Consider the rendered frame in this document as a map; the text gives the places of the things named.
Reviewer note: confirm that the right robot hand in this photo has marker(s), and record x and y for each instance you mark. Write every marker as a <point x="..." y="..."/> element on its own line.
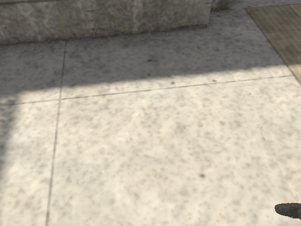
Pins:
<point x="292" y="210"/>

